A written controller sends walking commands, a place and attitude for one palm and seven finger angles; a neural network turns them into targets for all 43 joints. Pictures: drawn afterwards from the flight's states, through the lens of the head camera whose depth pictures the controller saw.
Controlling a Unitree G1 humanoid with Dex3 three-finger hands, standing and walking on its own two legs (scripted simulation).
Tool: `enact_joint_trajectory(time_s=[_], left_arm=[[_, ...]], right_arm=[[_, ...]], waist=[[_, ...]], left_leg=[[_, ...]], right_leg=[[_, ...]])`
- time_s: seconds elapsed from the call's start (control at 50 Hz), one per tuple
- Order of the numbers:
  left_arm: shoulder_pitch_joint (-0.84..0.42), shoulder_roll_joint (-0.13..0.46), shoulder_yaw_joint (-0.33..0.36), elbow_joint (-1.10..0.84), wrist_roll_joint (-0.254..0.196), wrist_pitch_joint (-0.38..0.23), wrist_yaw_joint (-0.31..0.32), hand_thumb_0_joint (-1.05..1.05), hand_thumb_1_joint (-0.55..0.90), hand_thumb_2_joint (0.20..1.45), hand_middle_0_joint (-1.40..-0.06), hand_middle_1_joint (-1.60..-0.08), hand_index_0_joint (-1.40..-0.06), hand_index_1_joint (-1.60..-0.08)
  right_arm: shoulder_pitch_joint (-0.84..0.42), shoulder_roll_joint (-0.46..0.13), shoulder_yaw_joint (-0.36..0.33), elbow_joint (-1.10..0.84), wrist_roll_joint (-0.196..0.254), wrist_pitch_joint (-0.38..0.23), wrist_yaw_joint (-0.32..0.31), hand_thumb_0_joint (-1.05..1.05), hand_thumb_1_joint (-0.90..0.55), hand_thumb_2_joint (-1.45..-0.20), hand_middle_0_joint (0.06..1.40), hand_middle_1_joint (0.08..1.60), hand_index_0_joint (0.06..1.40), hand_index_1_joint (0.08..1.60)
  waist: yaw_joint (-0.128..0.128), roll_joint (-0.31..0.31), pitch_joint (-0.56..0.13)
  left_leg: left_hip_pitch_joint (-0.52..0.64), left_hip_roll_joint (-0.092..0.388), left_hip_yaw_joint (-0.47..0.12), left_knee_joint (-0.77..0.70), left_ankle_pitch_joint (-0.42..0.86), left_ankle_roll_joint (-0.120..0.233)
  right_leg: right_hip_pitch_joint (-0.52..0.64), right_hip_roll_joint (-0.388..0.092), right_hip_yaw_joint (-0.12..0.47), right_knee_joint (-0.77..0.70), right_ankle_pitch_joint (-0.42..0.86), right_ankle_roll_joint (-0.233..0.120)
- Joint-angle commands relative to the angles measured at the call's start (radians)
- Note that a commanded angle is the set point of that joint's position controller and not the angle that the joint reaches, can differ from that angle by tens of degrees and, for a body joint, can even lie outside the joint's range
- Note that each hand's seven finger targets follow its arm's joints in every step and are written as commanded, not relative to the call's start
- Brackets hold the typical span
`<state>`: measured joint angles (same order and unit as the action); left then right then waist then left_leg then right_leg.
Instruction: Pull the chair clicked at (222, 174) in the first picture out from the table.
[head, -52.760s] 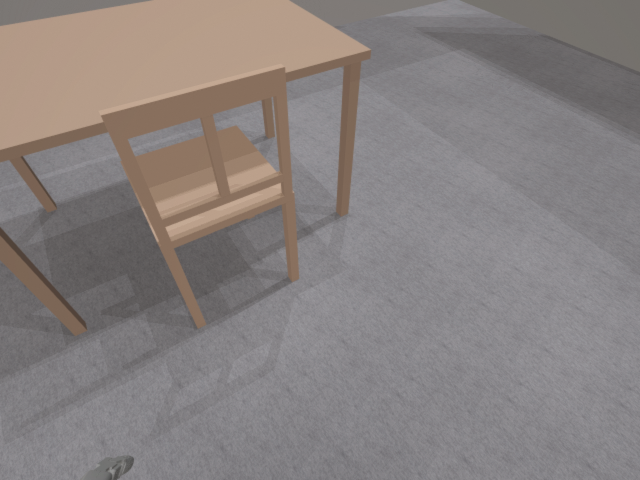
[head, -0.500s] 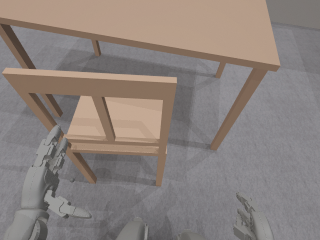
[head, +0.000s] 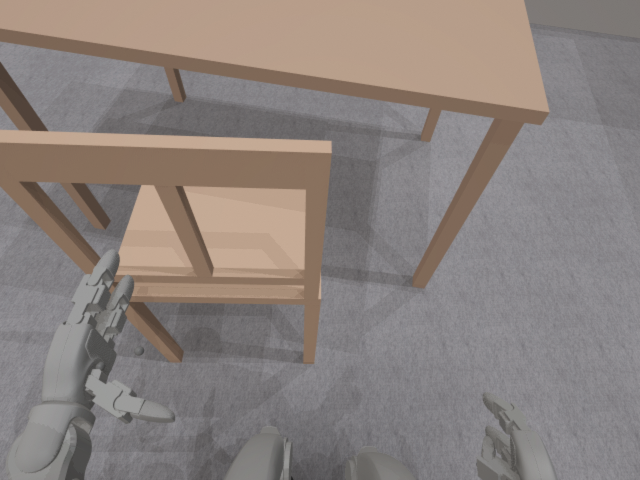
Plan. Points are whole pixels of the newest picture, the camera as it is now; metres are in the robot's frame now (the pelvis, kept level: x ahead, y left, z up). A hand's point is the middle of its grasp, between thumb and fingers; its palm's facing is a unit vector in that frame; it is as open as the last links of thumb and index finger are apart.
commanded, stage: aim the fingers beside a spindle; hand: left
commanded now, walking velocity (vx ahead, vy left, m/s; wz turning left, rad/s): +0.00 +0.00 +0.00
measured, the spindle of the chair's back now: (189, 233) +0.45 +0.22 -0.03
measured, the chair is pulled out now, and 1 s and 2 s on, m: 0.16 0.16 0.16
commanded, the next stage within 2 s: none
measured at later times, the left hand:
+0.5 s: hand (156, 331) +0.29 +0.21 +0.01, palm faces +0.05 -1.00 -0.02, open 16.9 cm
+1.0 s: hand (175, 324) +0.30 +0.19 +0.00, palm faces +0.03 -1.00 -0.01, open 16.9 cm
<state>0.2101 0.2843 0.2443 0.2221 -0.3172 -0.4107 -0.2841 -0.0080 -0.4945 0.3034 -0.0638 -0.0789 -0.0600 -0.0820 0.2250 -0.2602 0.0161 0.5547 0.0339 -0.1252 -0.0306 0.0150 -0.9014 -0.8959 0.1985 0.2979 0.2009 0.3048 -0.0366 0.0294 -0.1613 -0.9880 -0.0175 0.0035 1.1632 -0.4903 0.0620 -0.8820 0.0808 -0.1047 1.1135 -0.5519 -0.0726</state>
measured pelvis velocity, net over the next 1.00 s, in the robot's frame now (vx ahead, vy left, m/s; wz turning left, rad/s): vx -0.01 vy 0.02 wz -0.02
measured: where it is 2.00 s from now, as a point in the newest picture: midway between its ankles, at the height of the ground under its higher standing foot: outside the picture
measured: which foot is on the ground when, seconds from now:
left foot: down 0.00-1.00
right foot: down 0.00-1.00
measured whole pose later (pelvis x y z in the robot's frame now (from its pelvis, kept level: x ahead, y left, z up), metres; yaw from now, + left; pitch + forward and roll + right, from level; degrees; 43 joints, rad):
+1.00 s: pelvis -0.01 +0.02 -0.02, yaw -1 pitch +22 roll -4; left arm 0.04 0.23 0.12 0.26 -0.22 -0.47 -0.12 -0.01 -0.50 0.30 -0.06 -0.08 -0.06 -0.08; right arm 0.20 -0.25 0.01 0.55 0.01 -0.03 0.01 0.01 -0.90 -0.90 0.20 0.30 0.20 0.30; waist -0.04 0.03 -0.18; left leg -1.14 -0.02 0.02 1.27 -0.52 0.09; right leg -1.03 0.07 -0.10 1.22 -0.58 -0.05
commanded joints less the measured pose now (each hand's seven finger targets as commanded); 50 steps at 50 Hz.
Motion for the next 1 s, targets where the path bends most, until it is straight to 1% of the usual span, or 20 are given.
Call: enact_joint_trajectory(time_s=[0.0, 0.12, 0.16, 0.2, 0.28, 0.38, 0.42, 0.48, 0.52, 0.56, 0.6, 0.66, 0.72, 0.74, 0.82, 0.84, 0.88, 0.94, 0.96, 0.98], left_arm=[[-0.124, 0.173, 0.09, -0.256, -0.011, -0.129, 0.022, 0.0, -0.5, 0.3, -0.06, -0.08, -0.06, -0.08], [-0.118, 0.141, 0.057, -0.153, 0.01, -0.115, 0.032, 0.0, -0.5, 0.3, -0.06, -0.08, -0.06, -0.08], [-0.168, 0.118, 0.022, -0.162, 0.015, -0.103, 0.027, 0.0, -0.5, 0.3, -0.06, -0.08, -0.06, -0.08], [-0.16, 0.11, 0.01, -0.171, 0.016, -0.092, 0.03, 0.0, -0.5, 0.3, -0.06, -0.08, -0.06, -0.08], [-0.177, 0.098, -0.012, -0.244, 0.031, -0.113, 0.069, 0.0, -0.5, 0.3, -0.06, -0.08, -0.06, -0.08], [-0.257, 0.11, 0.005, -0.148, 0.067, -0.126, 0.122, 0.0, -0.5, 0.3, -0.06, -0.08, -0.06, -0.08], [-0.25, 0.117, 0.015, -0.125, 0.071, -0.124, 0.126, 0.0, -0.5, 0.3, -0.06, -0.08, -0.06, -0.08], [-0.296, 0.063, -0.054, -0.139, 0.073, -0.116, 0.113, 0.0, -0.5, 0.3, -0.06, -0.08, -0.06, -0.08], [-0.294, 0.088, -0.037, -0.143, 0.073, -0.112, 0.112, 0.0, -0.5, 0.3, -0.06, -0.08, -0.06, -0.08], [-0.316, 0.043, -0.097, -0.195, 0.08, -0.116, 0.115, 0.0, -0.5, 0.3, -0.06, -0.08, -0.06, -0.08], [-0.305, 0.065, -0.072, -0.211, 0.079, -0.118, 0.134, 0.0, -0.5, 0.3, -0.06, -0.08, -0.06, -0.08], [-0.302, 0.049, -0.079, -0.156, 0.094, -0.115, 0.158, 0.0, -0.5, 0.3, -0.06, -0.08, -0.06, -0.08], [-0.299, 0.095, -0.018, -0.092, 0.106, -0.116, 0.176, 0.0, -0.5, 0.3, -0.06, -0.08, -0.06, -0.08], [-0.3, 0.065, -0.043, -0.081, 0.109, -0.115, 0.174, 0.0, -0.5, 0.3, -0.06, -0.08, -0.06, -0.08], [-0.335, 0.052, -0.07, -0.138, 0.104, -0.135, 0.166, 0.0, -0.5, 0.3, -0.06, -0.08, -0.06, -0.08], [-0.342, 0.074, -0.05, -0.157, 0.099, -0.142, 0.165, 0.0, -0.5, 0.3, -0.06, -0.08, -0.06, -0.08], [-0.337, 0.05, -0.092, -0.203, 0.1, -0.153, 0.16, 0.0, -0.5, 0.3, -0.06, -0.08, -0.06, -0.08], [-0.292, 0.082, -0.062, -0.203, 0.098, -0.144, 0.164, 0.0, -0.5, 0.3, -0.06, -0.08, -0.06, -0.08], [-0.289, 0.036, -0.107, -0.187, 0.1, -0.135, 0.163, 0.0, -0.5, 0.3, -0.06, -0.08, -0.06, -0.08], [-0.289, 0.05, -0.087, -0.151, 0.1, -0.125, 0.166, 0.0, -0.5, 0.3, -0.06, -0.08, -0.06, -0.08]], right_arm=[[-0.019, -0.134, -0.061, -0.132, -0.003, -0.057, -0.006, 0.0, -0.9, -0.9, 0.2, 0.3, 0.2, 0.3], [-0.021, -0.142, -0.061, -0.124, -0.003, -0.045, 0.002, 0.0, -0.9, -0.9, 0.2, 0.3, 0.2, 0.3], [-0.021, -0.146, -0.059, -0.129, -0.001, -0.041, 0.004, 0.0, -0.9, -0.9, 0.2, 0.3, 0.2, 0.3], [-0.017, -0.148, -0.063, -0.139, -0.001, -0.038, 0.004, 0.0, -0.9, -0.9, 0.2, 0.3, 0.2, 0.3], [-0.018, -0.143, -0.062, -0.146, -0.008, -0.034, 0.008, 0.0, -0.9, -0.9, 0.2, 0.3, 0.2, 0.3], [-0.022, -0.144, -0.058, -0.127, -0.018, -0.012, 0.014, 0.0, -0.9, -0.9, 0.2, 0.3, 0.2, 0.3], [-0.026, -0.147, -0.059, -0.131, -0.018, -0.003, 0.015, 0.0, -0.9, -0.9, 0.2, 0.3, 0.2, 0.3], [-0.026, -0.149, -0.059, -0.141, -0.016, 0.005, 0.02, 0.0, -0.9, -0.9, 0.2, 0.3, 0.2, 0.3], [-0.017, -0.156, -0.061, -0.142, -0.015, 0.011, 0.016, 0.0, -0.9, -0.9, 0.2, 0.3, 0.2, 0.3], [-0.015, -0.151, -0.063, -0.147, -0.015, 0.012, 0.02, 0.0, -0.9, -0.9, 0.2, 0.3, 0.2, 0.3], [-0.01, -0.151, -0.065, -0.14, -0.018, 0.016, 0.022, 0.0, -0.9, -0.9, 0.2, 0.3, 0.2, 0.3], [-0.012, -0.146, -0.064, -0.133, -0.02, 0.031, 0.025, 0.0, -0.9, -0.9, 0.2, 0.3, 0.2, 0.3], [-0.011, -0.148, -0.065, -0.125, -0.021, 0.046, 0.027, 0.0, -0.9, -0.9, 0.2, 0.3, 0.2, 0.3], [-0.016, -0.144, -0.061, -0.132, -0.022, 0.051, 0.03, 0.0, -0.9, -0.9, 0.2, 0.3, 0.2, 0.3], [-0.017, -0.144, -0.066, -0.141, -0.023, 0.056, 0.034, 0.0, -0.9, -0.9, 0.2, 0.3, 0.2, 0.3], [-0.013, -0.146, -0.068, -0.136, -0.022, 0.057, 0.034, 0.0, -0.9, -0.9, 0.2, 0.3, 0.2, 0.3], [-0.012, -0.143, -0.068, -0.138, -0.022, 0.055, 0.036, 0.0, -0.9, -0.9, 0.2, 0.3, 0.2, 0.3], [-0.011, -0.146, -0.069, -0.136, -0.019, 0.059, 0.034, 0.0, -0.9, -0.9, 0.2, 0.3, 0.2, 0.3], [-0.017, -0.14, -0.065, -0.14, -0.018, 0.061, 0.035, 0.0, -0.9, -0.9, 0.2, 0.3, 0.2, 0.3], [-0.012, -0.142, -0.066, -0.133, -0.017, 0.066, 0.034, 0.0, -0.9, -0.9, 0.2, 0.3, 0.2, 0.3]], waist=[[0.011, 0.047, -0.288], [0.0, 0.042, -0.257], [-0.004, 0.064, -0.264], [-0.001, 0.043, -0.286], [0.008, 0.066, -0.333], [-0.009, 0.026, -0.257], [0.002, 0.032, -0.271], [-0.004, 0.077, -0.311], [-0.001, 0.058, -0.343], [-0.003, 0.089, -0.377], [0.006, 0.087, -0.388], [-0.009, 0.035, -0.339], [0.001, 0.023, -0.307], [0.003, 0.032, -0.313], [0.002, 0.076, -0.379], [0.007, 0.079, -0.392], [0.006, 0.111, -0.41], [0.01, 0.085, -0.41], [-0.006, 0.066, -0.383], [-0.009, 0.032, -0.355]], left_leg=[[0.215, 0.027, -0.067, -0.124, 0.276, -0.018], [0.191, 0.029, -0.074, -0.116, 0.233, -0.02], [0.219, 0.031, -0.084, -0.128, 0.224, -0.026], [0.236, 0.033, -0.089, -0.132, 0.23, -0.025], [0.294, 0.04, -0.107, -0.137, 0.277, -0.034], [0.215, 0.038, -0.116, -0.119, 0.182, -0.038], [0.203, 0.035, -0.115, -0.116, 0.167, -0.038], [0.264, 0.039, -0.132, -0.123, 0.18, -0.05], [0.279, 0.045, -0.138, -0.12, 0.208, -0.051], [0.338, 0.051, -0.156, -0.12, 0.261, -0.06], [0.351, 0.053, -0.161, -0.12, 0.286, -0.069], [0.295, 0.051, -0.152, -0.106, 0.272, -0.062], [0.226, 0.043, -0.136, -0.093, 0.231, -0.057], [0.224, 0.04, -0.132, -0.09, 0.235, -0.056], [0.278, 0.045, -0.138, -0.078, 0.284, -0.062], [0.293, 0.048, -0.139, -0.077, 0.296, -0.066], [0.335, 0.052, -0.147, -0.081, 0.328, -0.071], [0.319, 0.051, -0.142, -0.084, 0.328, -0.065], [0.305, 0.05, -0.141, -0.084, 0.309, -0.059], [0.264, 0.047, -0.136, -0.081, 0.271, -0.052]], right_leg=[[0.134, -0.05, 0.117, -0.151, 0.291, 0.052], [0.064, -0.047, 0.106, -0.135, 0.236, 0.049], [0.035, -0.045, 0.089, -0.127, 0.215, 0.044], [0.039, -0.044, 0.083, -0.128, 0.214, 0.044], [0.014, -0.042, 0.067, -0.105, 0.222, 0.039], [-0.065, -0.038, 0.064, -0.081, 0.15, 0.038], [-0.063, -0.038, 0.067, -0.076, 0.139, 0.035], [-0.091, -0.041, 0.06, -0.069, 0.143, 0.033], [-0.083, -0.037, 0.058, -0.064, 0.157, 0.032], [-0.102, -0.042, 0.051, -0.053, 0.177, 0.033], [-0.099, -0.04, 0.047, -0.048, 0.187, 0.031], [-0.111, -0.039, 0.047, -0.045, 0.187, 0.036], [-0.108, -0.036, 0.052, -0.035, 0.173, 0.031], [-0.107, -0.039, 0.054, -0.032, 0.176, 0.032], [-0.112, -0.037, 0.058, -0.022, 0.199, 0.029], [-0.111, -0.038, 0.058, -0.023, 0.205, 0.029], [-0.117, -0.038, 0.056, -0.023, 0.213, 0.027], [-0.088, -0.036, 0.059, -0.031, 0.223, 0.029], [-0.096, -0.036, 0.057, -0.036, 0.217, 0.033], [-0.092, -0.035, 0.06, -0.041, 0.203, 0.035]])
